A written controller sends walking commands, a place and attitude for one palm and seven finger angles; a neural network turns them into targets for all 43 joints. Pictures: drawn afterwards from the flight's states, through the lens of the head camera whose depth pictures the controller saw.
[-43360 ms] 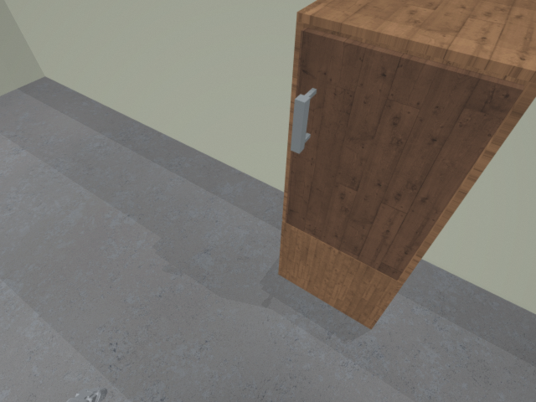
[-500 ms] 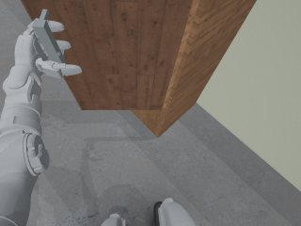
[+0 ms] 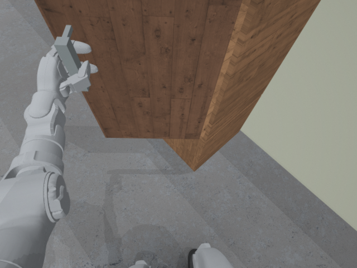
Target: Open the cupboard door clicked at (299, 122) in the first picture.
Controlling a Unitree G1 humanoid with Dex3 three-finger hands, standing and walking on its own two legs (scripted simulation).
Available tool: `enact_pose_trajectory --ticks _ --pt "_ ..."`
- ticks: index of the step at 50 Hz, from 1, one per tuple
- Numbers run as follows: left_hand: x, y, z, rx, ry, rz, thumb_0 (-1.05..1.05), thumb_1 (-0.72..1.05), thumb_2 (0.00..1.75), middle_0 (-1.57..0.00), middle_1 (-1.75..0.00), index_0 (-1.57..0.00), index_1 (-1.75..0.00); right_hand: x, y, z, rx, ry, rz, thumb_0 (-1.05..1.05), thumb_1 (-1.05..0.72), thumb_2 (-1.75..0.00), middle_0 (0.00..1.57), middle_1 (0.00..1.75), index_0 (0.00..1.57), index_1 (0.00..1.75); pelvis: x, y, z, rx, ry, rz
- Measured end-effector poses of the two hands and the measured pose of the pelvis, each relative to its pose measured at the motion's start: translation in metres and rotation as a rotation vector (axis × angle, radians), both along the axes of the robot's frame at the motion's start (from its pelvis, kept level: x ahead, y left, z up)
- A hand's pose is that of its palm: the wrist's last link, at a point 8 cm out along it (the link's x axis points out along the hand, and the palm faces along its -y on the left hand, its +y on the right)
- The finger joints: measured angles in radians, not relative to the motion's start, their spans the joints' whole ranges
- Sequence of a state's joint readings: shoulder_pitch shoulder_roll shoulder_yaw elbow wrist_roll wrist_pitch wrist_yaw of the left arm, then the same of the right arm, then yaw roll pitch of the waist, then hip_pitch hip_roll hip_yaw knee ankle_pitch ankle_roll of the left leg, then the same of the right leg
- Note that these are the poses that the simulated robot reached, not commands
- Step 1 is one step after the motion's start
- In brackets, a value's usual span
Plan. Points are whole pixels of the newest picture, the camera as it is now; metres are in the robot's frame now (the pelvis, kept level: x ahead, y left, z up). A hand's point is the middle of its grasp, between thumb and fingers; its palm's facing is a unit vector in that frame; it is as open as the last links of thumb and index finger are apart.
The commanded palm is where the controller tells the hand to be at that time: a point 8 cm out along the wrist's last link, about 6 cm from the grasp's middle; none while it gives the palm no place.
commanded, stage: pull the door open along its arc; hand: left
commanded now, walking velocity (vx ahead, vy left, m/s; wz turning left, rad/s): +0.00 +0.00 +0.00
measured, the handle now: (76, 60) +0.55 +0.19 +0.10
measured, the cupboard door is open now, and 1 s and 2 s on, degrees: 48 94 93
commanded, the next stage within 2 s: open thumb and fingers to let go in 1.00 s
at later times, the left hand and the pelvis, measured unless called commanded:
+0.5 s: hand (86, 104) +0.44 +0.16 +0.10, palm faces -0.08 -1.00 +0.00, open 5.8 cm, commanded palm +0.37 +0.21 +0.10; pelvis +0.01 -0.01 +0.01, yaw -1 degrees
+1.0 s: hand (144, 181) +0.27 +0.05 +0.10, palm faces +0.26 -0.96 +0.01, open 6.2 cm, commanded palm +0.21 +0.10 +0.10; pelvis +0.01 -0.03 +0.02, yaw +1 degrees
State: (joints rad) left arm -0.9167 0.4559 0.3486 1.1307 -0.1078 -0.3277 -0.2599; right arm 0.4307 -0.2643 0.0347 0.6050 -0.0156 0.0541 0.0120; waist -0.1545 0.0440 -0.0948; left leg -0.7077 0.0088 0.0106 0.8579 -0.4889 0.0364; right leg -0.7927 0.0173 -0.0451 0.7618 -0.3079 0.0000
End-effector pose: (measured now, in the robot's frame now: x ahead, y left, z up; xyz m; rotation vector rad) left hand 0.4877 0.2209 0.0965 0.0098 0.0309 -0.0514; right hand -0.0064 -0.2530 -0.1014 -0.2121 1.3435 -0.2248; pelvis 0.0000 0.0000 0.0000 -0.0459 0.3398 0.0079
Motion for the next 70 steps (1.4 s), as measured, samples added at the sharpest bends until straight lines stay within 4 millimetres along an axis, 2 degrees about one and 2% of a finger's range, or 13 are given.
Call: enact_pose_trajectory --ticks 12,19,23,28,34,39,42,46,52,62,66,70 --pt "-0.005 0.0 0.0 -0.001 0.002 0.001 0.01 0.76 0.81 -0.37 -1.35 -0.38 -1.35 0.008 -0.013 0.003 -0.018 -0.028 -0.003 0.01 -0.9 -0.9 0.21 0.3 0.2 0.3 0.001 -0.007 0.002 0.007 -0.007 -0.009" --pt "-0.027 -0.002 -0.001 -0.007 -0.016 -0.011 0.01 0.74 0.78 -0.37 -1.35 -0.38 -1.35 0.02 -0.015 0.006 -0.003 -0.077 -0.014 0.01 -0.9 -0.9 0.21 0.3 0.2 0.3 0.004 -0.009 0.007 0.015 -0.024 -0.027" --pt "-0.052 -0.006 -0.001 -0.012 -0.029 -0.021 0.01 0.72 0.75 -0.37 -1.35 -0.38 -1.35 0.038 -0.013 0.009 0.016 -0.143 -0.008 0.01 -0.91 -0.9 0.21 0.3 0.2 0.3 0.007 -0.009 0.01 0.021 -0.042 -0.033" --pt "-0.096 -0.018 -0.002 -0.038 -0.045 0.01 0.02 0.7 0.73 -0.37 -1.35 -0.37 -1.35 0.074 -0.007 0.013 0.047 -0.267 0.029 0.01 -0.91 -0.9 0.2 0.3 0.2 0.3 0.007 -0.008 0.015 0.023 -0.08 -0.033" --pt "-0.155 -0.052 -0.001 -0.082 -0.058 0.234 0.04 0.69 0.73 -0.36 -1.35 -0.38 -1.35 0.129 0.01 0.02 0.102 -0.413 0.125 0.01 -0.91 -0.9 0.2 0.3 0.19 0.3 0.005 -0.008 0.017 0.027 -0.132 -0.016" --pt "-0.194 -0.082 0.002 -0.057 -0.027 0.352 0.03 0.68 0.73 -0.36 -1.35 -0.39 -1.35 0.169 0.027 0.03 0.128 -0.504 0.195 0.01 -0.91 -0.9 0.2 0.3 0.19 0.3 0.002 -0.013 0.019 0.035 -0.184 -0.005" --pt "-0.213 -0.097 0.005 -0.039 -0.003 0.37 0.04 0.67 0.72 -0.36 -1.35 -0.4 -1.35 0.186 0.035 0.039 0.137 -0.552 0.211 0.01 -0.91 -0.9 0.2 0.3 0.2 0.3 0.003 -0.016 0.021 0.037 -0.213 0.0" --pt "-0.235 -0.114 0.007 -0.039 0.023 0.351 0.04 0.66 0.71 -0.36 -1.34 -0.4 -1.35 0.2 0.039 0.05 0.143 -0.593 0.217 0.01 -0.9 -0.9 0.21 0.3 0.2 0.3 0.006 -0.022 0.023 0.038 -0.246 0.001" --pt "-0.254 -0.133 0.01 -0.004 0.028 0.319 0.04 0.65 0.69 -0.35 -1.31 -0.39 -1.35 0.205 0.03 0.052 0.146 -0.604 0.22 0.01 -0.9 -0.9 0.21 0.3 0.2 0.3 0.009 -0.032 0.022 0.038 -0.272 0.012" --pt "-0.249 -0.136 0.01 0.012 0.005 0.427 0.04 0.63 0.76 -0.36 -1.32 -0.38 -1.34 0.187 0.007 0.03 0.114 -0.514 0.256 0.01 -0.9 -0.9 0.2 0.3 0.2 0.3 -0.002 -0.044 0.018 0.052 -0.275 0.051" --pt "-0.25 -0.135 0.013 0.004 -0.013 0.431 0.03 0.53 0.74 -0.36 -1.31 -0.37 -1.32 0.175 0.003 0.026 0.11 -0.497 0.251 0.01 -0.91 -0.9 0.2 0.3 0.19 0.3 -0.006 -0.046 0.019 0.057 -0.274 0.053" --pt "-0.253 -0.137 0.015 0.0 -0.022 0.413 0.02 0.36 0.66 -0.35 -1.29 -0.36 -1.3 0.165 0.002 0.025 0.108 -0.494 0.246 0.01 -0.91 -0.9 0.2 0.3 0.19 0.3 -0.011 -0.046 0.019 0.059 -0.279 0.051"
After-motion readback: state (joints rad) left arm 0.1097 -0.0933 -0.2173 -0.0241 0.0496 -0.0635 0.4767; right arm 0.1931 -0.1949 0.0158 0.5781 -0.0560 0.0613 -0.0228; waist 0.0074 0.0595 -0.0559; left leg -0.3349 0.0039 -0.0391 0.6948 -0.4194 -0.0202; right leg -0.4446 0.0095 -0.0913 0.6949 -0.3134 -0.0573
